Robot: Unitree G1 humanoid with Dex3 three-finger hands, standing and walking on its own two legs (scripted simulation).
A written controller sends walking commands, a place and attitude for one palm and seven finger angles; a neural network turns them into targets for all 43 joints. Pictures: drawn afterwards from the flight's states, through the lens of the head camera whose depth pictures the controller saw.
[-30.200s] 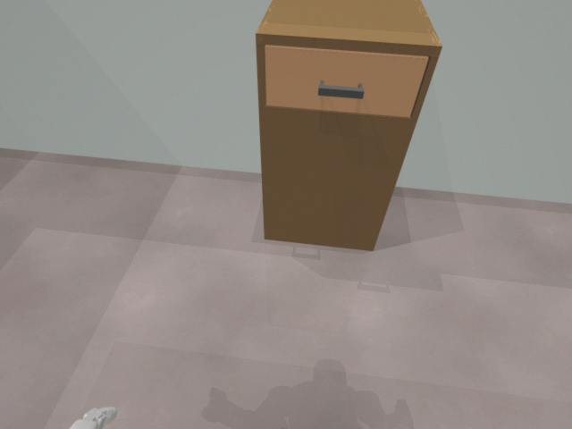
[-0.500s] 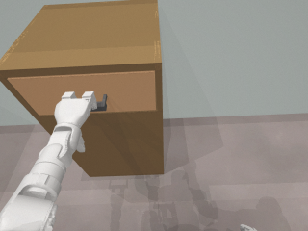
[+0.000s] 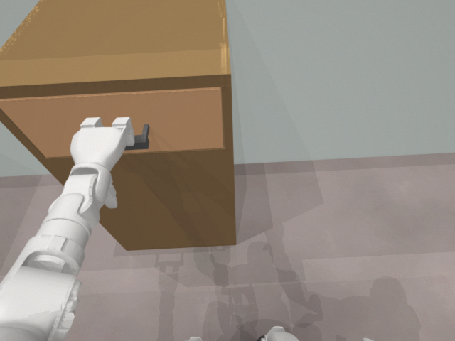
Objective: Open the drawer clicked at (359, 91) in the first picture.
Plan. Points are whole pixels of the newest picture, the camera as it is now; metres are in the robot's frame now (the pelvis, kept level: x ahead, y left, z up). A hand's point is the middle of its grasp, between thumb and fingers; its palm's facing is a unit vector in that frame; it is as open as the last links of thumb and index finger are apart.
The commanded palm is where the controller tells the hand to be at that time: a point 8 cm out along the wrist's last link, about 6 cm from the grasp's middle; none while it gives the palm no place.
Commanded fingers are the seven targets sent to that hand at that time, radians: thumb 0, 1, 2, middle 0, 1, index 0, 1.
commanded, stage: lower the fingers behind the handle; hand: left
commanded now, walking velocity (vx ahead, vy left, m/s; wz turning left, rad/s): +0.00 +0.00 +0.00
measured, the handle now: (119, 136) +0.51 +0.26 +0.03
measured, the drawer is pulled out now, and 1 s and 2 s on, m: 0.00 0.00 0.00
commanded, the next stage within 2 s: lift the fingers back up to retry in 0.06 s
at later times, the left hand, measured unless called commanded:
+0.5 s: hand (109, 158) +0.44 +0.25 +0.05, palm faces -0.02 +0.02 -1.00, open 13.2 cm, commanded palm +0.41 +0.25 +0.11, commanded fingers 0.00 -0.50 0.30 -0.30 -1.20 -0.30 -1.20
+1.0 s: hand (101, 155) +0.42 +0.25 +0.08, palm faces -0.04 -0.05 -1.00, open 13.8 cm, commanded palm +0.40 +0.26 +0.15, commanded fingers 0.00 -0.50 0.30 -0.30 -1.20 -0.30 -1.20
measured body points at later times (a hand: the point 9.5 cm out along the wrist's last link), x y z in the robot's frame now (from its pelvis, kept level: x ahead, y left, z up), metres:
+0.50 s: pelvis +0.01 +0.01 +0.01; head +0.07 -0.01 +0.45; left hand +0.43 +0.24 +0.11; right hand +0.11 -0.25 -0.13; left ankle +0.00 +0.12 -0.71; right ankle +0.07 -0.10 -0.71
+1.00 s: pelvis +0.07 +0.02 +0.03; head +0.10 -0.01 +0.47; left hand +0.42 +0.25 +0.13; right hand +0.23 -0.23 -0.10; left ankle +0.01 +0.12 -0.71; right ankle +0.07 -0.10 -0.71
